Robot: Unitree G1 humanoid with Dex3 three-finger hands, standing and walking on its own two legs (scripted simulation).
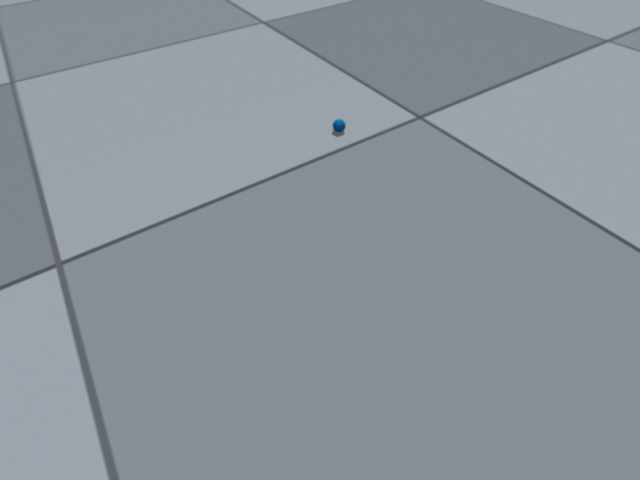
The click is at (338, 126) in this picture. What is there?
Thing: free ball
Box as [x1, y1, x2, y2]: [333, 119, 344, 131]
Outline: 338,119 333,123 333,128 336,131 341,131 344,128 344,123 342,120
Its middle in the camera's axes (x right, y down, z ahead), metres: +0.11 -0.68 +2.28
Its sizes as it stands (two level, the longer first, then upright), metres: 0.073 0.073 0.073
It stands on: the floor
